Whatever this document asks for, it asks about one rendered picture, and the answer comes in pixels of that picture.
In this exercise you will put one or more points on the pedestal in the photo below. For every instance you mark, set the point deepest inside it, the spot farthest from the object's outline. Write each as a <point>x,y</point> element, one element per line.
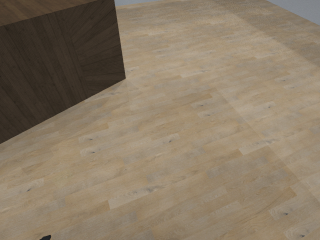
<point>54,54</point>

